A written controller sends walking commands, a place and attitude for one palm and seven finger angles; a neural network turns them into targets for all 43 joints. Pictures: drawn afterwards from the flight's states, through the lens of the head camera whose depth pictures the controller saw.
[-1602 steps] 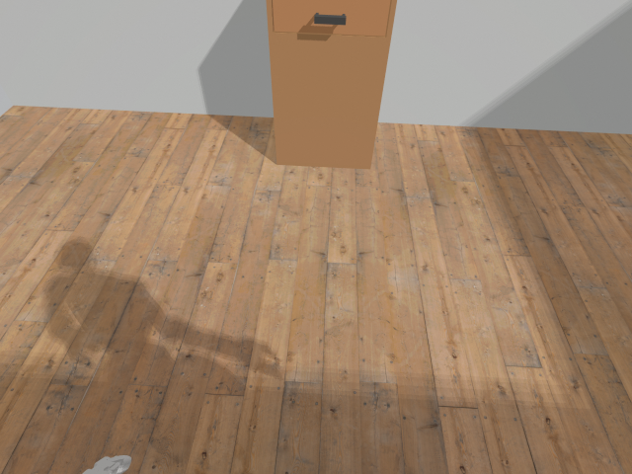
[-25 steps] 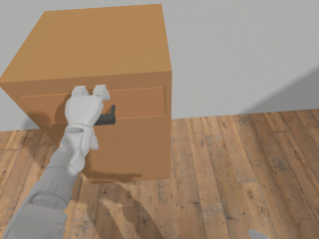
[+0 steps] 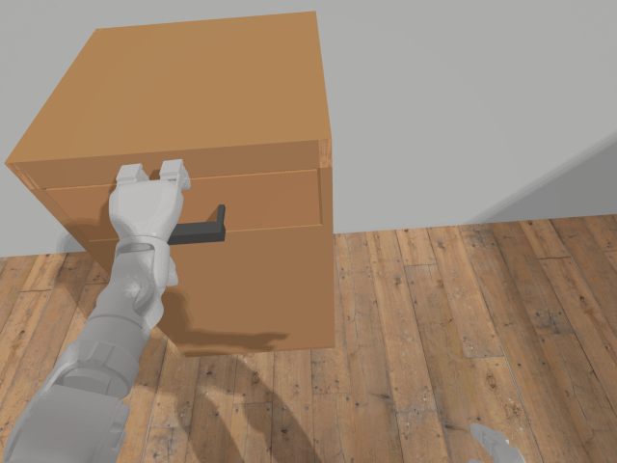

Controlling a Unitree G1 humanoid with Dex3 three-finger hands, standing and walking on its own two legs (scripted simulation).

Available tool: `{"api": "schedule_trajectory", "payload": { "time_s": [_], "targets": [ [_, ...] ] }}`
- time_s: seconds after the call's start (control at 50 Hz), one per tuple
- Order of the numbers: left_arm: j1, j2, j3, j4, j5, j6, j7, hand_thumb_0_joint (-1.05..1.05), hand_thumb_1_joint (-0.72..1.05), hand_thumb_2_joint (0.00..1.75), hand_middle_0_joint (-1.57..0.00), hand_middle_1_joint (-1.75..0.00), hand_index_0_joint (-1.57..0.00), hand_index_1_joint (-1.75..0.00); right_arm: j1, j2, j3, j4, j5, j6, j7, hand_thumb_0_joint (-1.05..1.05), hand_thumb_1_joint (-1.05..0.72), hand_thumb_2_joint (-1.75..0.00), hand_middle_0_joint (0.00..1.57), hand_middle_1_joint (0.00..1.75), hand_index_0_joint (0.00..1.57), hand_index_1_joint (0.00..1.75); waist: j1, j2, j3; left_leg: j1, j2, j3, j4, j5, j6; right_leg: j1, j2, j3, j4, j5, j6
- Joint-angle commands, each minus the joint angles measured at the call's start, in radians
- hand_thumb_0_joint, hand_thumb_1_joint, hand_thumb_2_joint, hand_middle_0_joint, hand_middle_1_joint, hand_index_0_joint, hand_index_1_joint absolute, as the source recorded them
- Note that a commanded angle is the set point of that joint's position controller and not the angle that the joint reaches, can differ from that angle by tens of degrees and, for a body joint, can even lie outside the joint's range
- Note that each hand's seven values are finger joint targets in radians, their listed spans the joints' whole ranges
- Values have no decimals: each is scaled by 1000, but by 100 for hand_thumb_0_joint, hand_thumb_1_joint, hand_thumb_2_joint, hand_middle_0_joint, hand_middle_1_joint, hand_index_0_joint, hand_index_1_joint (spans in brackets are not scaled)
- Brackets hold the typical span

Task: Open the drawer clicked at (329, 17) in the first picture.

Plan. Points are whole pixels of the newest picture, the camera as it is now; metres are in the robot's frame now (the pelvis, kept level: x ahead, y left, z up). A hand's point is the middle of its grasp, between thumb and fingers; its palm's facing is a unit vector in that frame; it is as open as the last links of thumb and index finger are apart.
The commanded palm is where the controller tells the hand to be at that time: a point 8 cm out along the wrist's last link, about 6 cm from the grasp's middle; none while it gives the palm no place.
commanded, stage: re-aim the fingers above the handle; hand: left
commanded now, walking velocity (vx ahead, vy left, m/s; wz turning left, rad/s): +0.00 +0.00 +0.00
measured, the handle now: (190, 222) +0.49 +0.24 -0.02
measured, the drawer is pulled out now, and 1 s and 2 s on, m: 0.00 0.00 0.00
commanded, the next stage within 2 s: lower the fingers behind the handle in 0.12 s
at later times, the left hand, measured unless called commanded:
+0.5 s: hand (174, 240) +0.41 +0.23 +0.03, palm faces +0.05 +0.08 -1.00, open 13.8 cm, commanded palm +0.38 +0.22 +0.07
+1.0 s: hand (198, 253) +0.41 +0.21 -0.01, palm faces +0.06 +0.02 -1.00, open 13.8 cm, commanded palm +0.39 +0.21 +0.04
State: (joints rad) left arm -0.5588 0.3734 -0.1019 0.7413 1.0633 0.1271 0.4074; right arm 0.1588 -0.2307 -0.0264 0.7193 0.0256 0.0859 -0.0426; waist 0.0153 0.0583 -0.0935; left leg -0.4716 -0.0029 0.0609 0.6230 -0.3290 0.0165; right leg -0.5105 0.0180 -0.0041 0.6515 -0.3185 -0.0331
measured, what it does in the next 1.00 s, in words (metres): stands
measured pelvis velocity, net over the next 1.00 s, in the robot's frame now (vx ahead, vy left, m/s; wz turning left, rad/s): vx -0.01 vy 0.00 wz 0.01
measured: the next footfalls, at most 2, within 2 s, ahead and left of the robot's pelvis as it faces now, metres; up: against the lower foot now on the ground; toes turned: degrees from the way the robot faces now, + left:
none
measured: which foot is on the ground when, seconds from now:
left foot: down 0.00-1.00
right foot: down 0.00-1.00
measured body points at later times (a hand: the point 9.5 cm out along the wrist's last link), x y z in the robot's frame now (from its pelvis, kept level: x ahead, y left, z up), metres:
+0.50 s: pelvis -0.01 +0.00 -0.01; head +0.05 -0.03 +0.44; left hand +0.40 +0.22 +0.09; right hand +0.10 -0.25 -0.15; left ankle -0.02 +0.11 -0.72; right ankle +0.00 -0.10 -0.72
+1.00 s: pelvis -0.01 +0.00 -0.02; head +0.06 -0.01 +0.43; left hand +0.40 +0.20 +0.05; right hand +0.08 -0.25 -0.16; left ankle -0.02 +0.11 -0.72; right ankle +0.00 -0.10 -0.72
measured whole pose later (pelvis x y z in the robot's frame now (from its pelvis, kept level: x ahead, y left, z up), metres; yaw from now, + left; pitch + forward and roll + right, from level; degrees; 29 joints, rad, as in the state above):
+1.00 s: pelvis -0.01 +0.00 -0.02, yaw +1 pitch +16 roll +0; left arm -0.61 0.29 -0.13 0.91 1.11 0.09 0.51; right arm 0.24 -0.24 -0.07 0.74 0.01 0.07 -0.01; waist -0.02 0.05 -0.14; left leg -0.67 0.00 0.04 0.77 -0.38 0.03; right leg -0.69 0.02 -0.02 0.77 -0.35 -0.03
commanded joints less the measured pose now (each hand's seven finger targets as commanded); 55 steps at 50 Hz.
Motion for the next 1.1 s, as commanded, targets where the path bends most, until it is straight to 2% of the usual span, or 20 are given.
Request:
{"api": "schedule_trajectory", "payload": {
  "time_s": [0.0, 0.06, 0.12, 0.18, 0.24, 0.3, 0.34, 0.42, 0.46, 0.5, 0.56, 0.58, 0.62, 0.66, 0.7, 0.78, 0.8, 0.86, 0.98, 1.08],
  "targets": [
    [-233, 200, 10, -55, -63, 164, -130, 0, -50, 30, -30, -120, -30, -120, -14, -164, -36, -147, 20, -2, -21, 0, -90, -90, 20, 30, 20, 30, -10, -168, -340, 86, -40, 15, -88, 291, 17, 337, 1, 13, -118, 412, 15],
    [-256, 62, -113, -204, -125, 64, -294, 0, -50, 30, -30, -120, -30, -120, -11, -172, -41, -184, 19, -8, -42, 0, -90, -90, 20, 30, 20, 30, -72, -195, -283, 127, -44, -12, -66, 294, 40, 288, -2, 1, -128, 443, 22],
    [-312, 96, -89, -334, -125, -103, -334, 0, -50, 30, -30, -120, -30, -120, 23, -156, -41, -169, -2, -32, -51, 0, -90, -90, 20, 30, 20, 30, -73, -125, -268, 163, -54, -40, -43, 292, 45, 222, -1, 11, -113, 396, 16],
    [-437, 204, 25, -513, -76, -258, -238, 0, -50, 30, -30, -120, -30, -120, 79, -130, -64, -143, -21, -48, -51, 0, -90, -90, 20, 30, 20, 30, -57, 42, -356, 261, -46, -58, -6, 372, 32, 140, 9, 12, -72, 364, -9],
    [-399, 295, 182, -478, -14, -314, -67, 0, -50, 30, -30, -120, -30, -120, 106, -122, -72, -108, -29, -55, -34, 0, -90, -90, 20, 30, 20, 30, -10, 51, -365, 194, -35, -70, 25, 428, 0, 102, 19, -8, -15, 353, -21],
    [-328, 239, 193, -280, 26, -212, 90, 0, -50, 30, -30, -120, -30, -120, 80, -106, -66, -89, -29, -61, -3, 0, -90, -90, 20, 30, 20, 30, 5, -9, -325, 66, -42, -45, 29, 336, -7, 83, 21, -19, 8, 301, -21],
    [-275, 226, 174, -161, 26, -93, 129, 0, -50, 30, -30, -120, -30, -120, 54, -118, -62, -92, -25, -49, 11, 0, -90, -90, 20, 30, 20, 30, 22, -56, -323, 28, -45, -21, 6, 303, -11, 123, 24, -14, -4, 287, -20],
    [-326, 144, 25, 14, 27, 142, 82, 0, -50, 30, -30, -120, -30, -120, 42, -137, -53, -93, -4, -21, 20, 0, -90, -90, 20, 30, 20, 30, -6, -57, -363, 45, -33, 9, -32, 266, -2, 166, 22, -3, -51, 289, -7],
    [-366, 120, -22, 28, -23, 190, -4, 0, -50, 30, -30, -120, -30, -120, 46, -157, -54, -110, 9, -9, 7, 0, -90, -90, 20, 30, 20, 30, -43, -146, -375, 53, -32, 5, -39, 254, 15, 213, 17, 2, -79, 312, 7],
    [-390, 94, -56, -28, -75, 153, -104, 0, -50, 30, -30, -120, -30, -120, 40, -166, -55, -134, 11, -5, -17, 0, -90, -90, 20, 30, 20, 30, -70, -185, -381, 61, -39, -3, -35, 248, 31, 252, 7, 10, -91, 357, 18],
    [-407, 79, -70, -149, -100, -23, -212, 0, -50, 30, -30, -120, -30, -120, 57, -160, -54, -145, -1, -28, -52, 0, -90, -90, 20, 30, 20, 30, -92, -170, -346, 90, -44, -28, -20, 243, 45, 214, 0, 10, -83, 350, 18],
    [-401, 123, -32, -162, -85, -90, -222, 0, -50, 30, -30, -120, -30, -120, 76, -155, -56, -133, -10, -34, -59, 0, -90, -90, 20, 30, 20, 30, -87, -150, -318, 87, -43, -31, -9, 236, 46, 181, 0, 15, -77, 336, 16],
    [-387, 168, 12, -178, -30, -195, -190, 0, -50, 30, -30, -120, -30, -120, 109, -141, -58, -118, -22, -38, -59, 0, -90, -90, 20, 30, 20, 30, -67, -88, -305, 83, -40, -39, 13, 246, 40, 112, 5, 20, -51, 306, 2],
    [-389, 33, -85, -148, -1, -237, -146, 0, -50, 30, -30, -120, -30, -120, 136, -125, -65, -106, -22, -51, -41, 0, -90, -90, 20, 30, 20, 30, -86, -49, -252, 82, -32, -46, 32, 233, 30, 0, 10, 0, -41, 234, -6],
    [-347, 41, -43, -121, 11, -256, -88, 0, -50, 30, -30, -120, -30, -120, 150, -128, -76, -97, -18, -58, -19, 0, -90, -90, 20, 30, 20, 30, -68, -21, -246, 68, -24, -56, 50, 233, 17, -63, 19, -10, -19, 196, -17],
    [-399, 173, 102, -106, 28, -214, 59, 0, -50, 30, -30, -120, -30, -120, 164, -135, -89, -86, -19, -61, 7, 0, -90, -90, 20, 30, 20, 30, -47, -38, -360, 19, -28, -53, 83, 267, 12, -20, 26, -7, 34, 246, -21],
    [-419, 155, 93, -114, 41, -193, 96, 0, -50, 30, -30, -120, -30, -120, 158, -130, -85, -89, -27, -64, 12, 0, -90, -90, 20, 30, 20, 30, -41, -23, -407, 11, -32, -48, 88, 285, 11, -3, 26, -9, 48, 266, -19],
    [-426, 121, 64, -33, 61, -88, 142, 0, -50, 30, -30, -120, -30, -120, 160, -134, -89, -74, -27, -57, 27, 0, -90, -90, 20, 30, 20, 30, -57, -31, -414, 7, -28, -39, 92, 306, 9, -7, 31, -19, 50, 285, -16],
    [-433, 137, 42, 94, 11, 50, 86, 0, -50, 30, -30, -120, -30, -120, 134, -145, -73, -78, -13, -27, 11, 0, -90, -90, 20, 30, 20, 30, -71, -101, -398, -14, -33, -21, 57, 239, 22, 73, 27, -4, 1, 278, 0],
    [-344, 145, 30, 174, 2, 30, -7, 0, -50, 30, -30, -120, -30, -120, 141, -152, -54, -94, -12, -21, -10, 0, -90, -90, 20, 30, 20, 30, -64, -141, -302, -67, -35, -17, 36, 180, 29, 76, 19, 0, -20, 245, 3]
  ]
}}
